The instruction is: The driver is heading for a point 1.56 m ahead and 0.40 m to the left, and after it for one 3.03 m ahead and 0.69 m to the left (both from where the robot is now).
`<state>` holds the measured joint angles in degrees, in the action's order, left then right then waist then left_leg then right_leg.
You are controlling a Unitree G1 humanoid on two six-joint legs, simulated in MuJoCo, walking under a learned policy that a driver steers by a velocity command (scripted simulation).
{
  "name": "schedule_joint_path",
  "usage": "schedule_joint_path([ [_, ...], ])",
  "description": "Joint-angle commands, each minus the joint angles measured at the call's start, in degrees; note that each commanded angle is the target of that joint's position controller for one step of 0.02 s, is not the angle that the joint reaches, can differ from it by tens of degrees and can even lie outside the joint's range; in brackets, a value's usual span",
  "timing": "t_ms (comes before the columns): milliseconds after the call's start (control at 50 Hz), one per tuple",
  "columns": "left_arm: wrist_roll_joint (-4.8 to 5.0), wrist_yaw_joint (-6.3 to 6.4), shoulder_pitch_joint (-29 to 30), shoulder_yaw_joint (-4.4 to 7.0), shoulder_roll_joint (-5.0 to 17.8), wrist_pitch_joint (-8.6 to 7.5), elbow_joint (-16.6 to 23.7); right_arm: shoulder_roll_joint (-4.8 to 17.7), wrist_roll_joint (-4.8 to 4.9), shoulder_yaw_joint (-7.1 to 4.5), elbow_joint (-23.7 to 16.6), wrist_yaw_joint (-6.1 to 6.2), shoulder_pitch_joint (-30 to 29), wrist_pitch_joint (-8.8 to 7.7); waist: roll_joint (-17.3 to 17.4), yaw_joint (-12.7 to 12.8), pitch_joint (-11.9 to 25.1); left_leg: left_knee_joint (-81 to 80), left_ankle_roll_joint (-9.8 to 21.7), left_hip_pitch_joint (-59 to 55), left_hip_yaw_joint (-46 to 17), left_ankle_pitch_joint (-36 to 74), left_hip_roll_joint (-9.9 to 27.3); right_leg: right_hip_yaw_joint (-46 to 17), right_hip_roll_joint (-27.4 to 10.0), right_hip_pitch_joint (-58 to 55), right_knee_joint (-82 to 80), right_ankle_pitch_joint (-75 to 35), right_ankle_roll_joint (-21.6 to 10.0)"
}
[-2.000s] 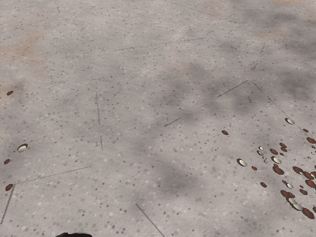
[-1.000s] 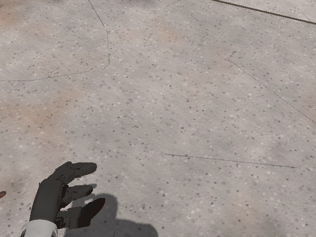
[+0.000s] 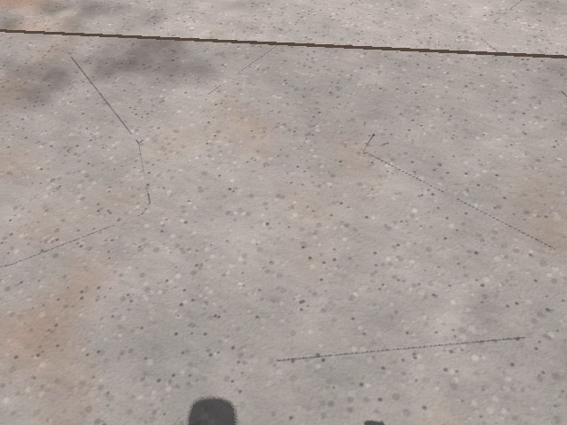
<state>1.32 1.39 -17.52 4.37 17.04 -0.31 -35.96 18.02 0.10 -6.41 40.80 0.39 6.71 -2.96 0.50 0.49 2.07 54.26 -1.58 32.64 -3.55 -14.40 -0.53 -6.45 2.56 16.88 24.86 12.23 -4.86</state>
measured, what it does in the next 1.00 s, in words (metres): walks ahead, turning left: left foot, then right foot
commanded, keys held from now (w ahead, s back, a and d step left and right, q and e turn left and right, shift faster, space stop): w+q+shift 0.08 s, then s+q+shift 0.40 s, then w+q+shift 0.32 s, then w+e+shift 0.20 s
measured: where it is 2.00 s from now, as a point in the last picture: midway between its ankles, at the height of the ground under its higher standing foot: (190, 292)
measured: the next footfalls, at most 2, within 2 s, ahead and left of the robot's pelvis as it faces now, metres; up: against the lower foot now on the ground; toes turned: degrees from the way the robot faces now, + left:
left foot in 0.30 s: +0.22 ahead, +0.15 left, +0.00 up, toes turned +2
right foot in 0.72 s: +0.18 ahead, -0.06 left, +0.00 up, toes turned +29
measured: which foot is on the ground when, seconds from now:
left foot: up 0.00-0.28, down 0.30-0.70, up 0.72-1.00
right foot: down 0.00-0.32, up 0.34-0.70, down 0.72-1.00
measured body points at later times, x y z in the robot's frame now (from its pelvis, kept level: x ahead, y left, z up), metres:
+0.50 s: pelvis +0.10 +0.05 -0.01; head +0.16 +0.09 +0.43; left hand +0.21 +0.35 -0.13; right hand +0.30 -0.20 -0.10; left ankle +0.18 +0.15 -0.75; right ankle +0.10 -0.11 -0.64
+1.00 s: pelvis +0.17 +0.11 -0.01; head +0.18 +0.09 +0.44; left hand +0.00 +0.34 -0.11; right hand +0.49 +0.02 -0.08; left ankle +0.14 +0.28 -0.70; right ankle +0.15 -0.08 -0.75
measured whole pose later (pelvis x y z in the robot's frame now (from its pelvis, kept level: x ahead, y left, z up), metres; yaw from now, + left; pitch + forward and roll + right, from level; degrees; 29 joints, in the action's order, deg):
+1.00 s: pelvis +0.17 +0.11 -0.01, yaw +31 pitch +4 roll +2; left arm -1.5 -0.8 -27.7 3.3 17.0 -3.2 -45.5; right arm 18.3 -2.3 -2.5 33.1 -5.2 7.9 1.7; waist 1.3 6.9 4.8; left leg 49.1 -1.6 33.8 -3.5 -11.5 1.1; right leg 0.2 -4.6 2.2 17.8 19.6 1.0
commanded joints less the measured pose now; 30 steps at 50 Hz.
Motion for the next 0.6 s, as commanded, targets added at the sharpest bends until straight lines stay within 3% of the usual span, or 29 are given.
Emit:
schedule_joint_path([
  [20,-0.26,0.86,0.63,2.05,8.52,-1.81,3.62,2.4,-0.03,0.0,-3.4,-1.04,-4.47,-2.77,-9.41,0.8,1.99,-9.92,-0.9,6.81,0.13,7.06,0.77,-15.48,-12.6,-9.97,-12.83,16.04,-6.99],
  [60,-0.48,0.22,-0.55,1.59,8.07,-2.54,2.99,1.86,0.18,0.64,-3.13,-1.43,-5.07,-3.02,-11.1,2.35,1.27,-13.35,-1.46,3.5,1.89,9.61,1.55,-13.3,-12.75,-7.95,-13.0,14.75,-6.92],
  [80,-2.97,-2.08,-3.79,1.98,10.1,-2.0,1.77,0.7,-4.69,1.85,-1.88,-2.66,-3.02,0.31,-12.78,3.57,0.36,-12.98,-2.07,2.52,5.54,7.58,1.22,-12.34,-9.99,-7.26,-15.39,18.7,-5.47],
  [100,-0.75,-1.41,-1.18,1.55,8.37,-2.62,2.57,2.46,0.45,0.77,-3.72,-1.97,-5.76,-1.45,-10.67,3.4,-2.68,-15.04,-0.53,3.46,2.39,9.0,2.54,-13.41,-13.77,-6.42,-13.95,14.26,-7.26],
  [120,-0.74,-1.25,-1.5,1.11,8.02,-2.9,2.19,2.66,1.07,1.38,-4.0,-1.82,-7.04,-2.18,-8.35,4.22,-3.41,-17.25,0.44,4.63,2.33,8.48,3.03,-12.96,-14.47,-8.55,-13.35,10.27,-7.53],
  [160,-2.14,-1.28,-1.33,0.96,8.47,-2.92,1.01,2.13,0.53,1.97,-4.53,-2.08,-7.58,-3.08,-6.9,4.63,-4.49,-19.92,1.91,4.68,2.36,7.73,3.52,-10.35,-15.66,-11.05,-11.09,-3.29,-7.6],
  [200,-2.89,-1.24,0.92,0.89,8.69,-2.57,0.52,2.8,0.31,1.92,-4.26,-2.51,-4.75,-3.0,-7.31,3.26,-2.37,-19.55,2.54,-0.69,3.26,7.25,3.0,-6.36,-15.75,-9.97,-7.41,-21.5,-7.07],
  [240,-1.63,-0.57,3.5,1.26,9.44,-1.56,0.73,5.2,0.5,1.07,-4.6,-3.11,-1.77,-2.54,-7.47,1.64,-0.35,-19.38,3.2,-3.46,5.32,6.43,1.08,-2.82,-14.85,-10.4,-1.83,-32.37,-5.71],
  [280,-0.43,0.52,4.97,1.13,8.5,-0.61,1.23,6.87,0.3,-0.02,-3.59,-3.42,4.46,-2.22,-5.6,-1.29,2.82,-26.14,4.94,-11.7,6.57,11.89,-1.49,0.66,-10.93,-9.64,7.98,-36.18,-2.21],
  [300,-0.9,1.01,4.56,0.83,7.4,-0.75,1.8,9.74,-0.07,-1.05,-3.44,-2.97,9.04,-2.28,-1.55,-3.16,5.68,-28.91,7.56,-20.24,-0.1,26.52,1.87,3.31,-6.77,-4.98,18.19,-30.24,1.73],
  [320,-3.77,1.12,5.25,-0.15,4.34,-0.99,4.37,14.54,-0.36,-1.82,-4.4,-2.26,12.06,-2.13,12.09,-2.53,7.95,-29.86,14.21,-30.02,-19.07,55.71,14.97,7.79,1.55,8.66,38.16,3.8,6.94],
  [340,-3.55,0.68,1.75,-0.75,3.3,-1.17,4.36,14.08,-1.7,-1.01,-4.94,-2.35,12.63,-1.7,17.72,-0.88,14.4,-30.79,23.39,-39.11,-33.63,66.93,22.8,0.82,6.8,19.05,49.94,27.62,8.75],
  [360,-2.16,0.22,0.11,-0.44,5.92,-0.75,2.45,11.76,-1.07,-0.8,-6.45,-2.09,9.29,-0.98,10.65,-1.18,15.98,-29.58,22.09,-38.62,-29.58,60.0,21.37,-3.19,3.07,20.6,55.67,25.17,9.03],
  [380,-1.6,0.33,2.7,-0.13,6.71,0.2,1.44,9.56,-0.26,-0.31,-7.77,-1.55,5.59,0.1,5.75,-1.3,13.02,-28.86,18.3,-34.63,-23.58,54.65,17.67,-2.79,1.81,21.12,56.7,21.52,9.16],
  [400,-1.8,0.93,4.7,-0.14,5.65,1.26,0.84,8.55,0.5,0.1,-8.43,-0.93,3.73,1.39,1.42,-1.07,9.82,-29.63,15.25,-29.59,-20.63,48.72,14.74,-2.48,1.0,21.34,54.8,18.42,9.4],
  [420,-2.11,1.53,6.25,0.03,5.54,2.13,1.29,8.48,1.18,0.34,-8.87,-0.33,2.8,2.42,0.51,-0.56,7.76,-30.54,13.82,-25.07,-19.71,43.6,12.61,-2.54,0.83,20.0,52.13,15.86,9.7],
  [480,-1.75,2.21,5.63,-0.12,3.18,3.34,0.52,9.11,0.2,0.31,-9.49,1.07,1.83,4.4,4.71,0.39,7.47,-32.13,12.19,-21.47,-19.68,39.63,9.49,-1.73,4.15,17.37,51.11,12.19,10.28],
  [500,-1.65,2.19,4.26,0.08,3.71,3.14,0.09,8.68,0.77,0.49,-9.75,1.47,1.58,4.6,4.44,1.07,10.13,-33.52,11.23,-21.77,-20.05,23.17,7.67,-2.17,3.61,16.44,47.74,8.9,10.16],
  [520,-1.39,1.85,4.26,0.29,4.03,2.85,0.05,8.2,1.57,0.65,-10.32,1.86,0.33,4.8,5.26,1.53,10.1,-36.25,10.0,-20.55,-20.49,1.4,5.33,-1.67,2.78,15.85,41.21,5.7,9.81],
  [540,-1.36,1.36,4.52,0.49,4.24,2.36,0.4,8.85,2.0,0.5,-10.84,2.34,-0.75,5.0,8.54,2.02,9.37,-38.85,9.21,-19.13,-21.95,-12.31,3.84,0.0,2.81,14.62,34.17,4.53,9.74],
  [560,-1.46,0.82,4.6,0.73,4.71,1.67,0.4,9.82,1.79,0.15,-11.16,2.69,-0.49,5.06,11.75,1.84,9.49,-41.15,9.19,-18.1,-24.01,-19.37,3.59,1.44,3.42,11.51,29.86,5.4,9.94],
  [600,-1.19,-0.09,3.25,0.76,4.41,0.17,-0.26,10.58,1.14,-0.37,-11.71,2.81,-0.95,5.02,14.92,2.63,8.59,-42.75,8.61,-14.12,-24.4,-23.74,2.9,2.87,4.05,3.08,21.76,9.02,9.37],
])
Keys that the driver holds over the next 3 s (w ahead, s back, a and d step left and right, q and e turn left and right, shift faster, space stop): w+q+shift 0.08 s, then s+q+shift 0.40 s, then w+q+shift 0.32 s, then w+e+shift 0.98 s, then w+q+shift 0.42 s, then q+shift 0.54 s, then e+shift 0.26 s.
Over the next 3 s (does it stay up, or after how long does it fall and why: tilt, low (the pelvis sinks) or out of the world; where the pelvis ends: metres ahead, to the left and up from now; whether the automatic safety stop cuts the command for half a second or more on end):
stays up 1.52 0.35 -0.02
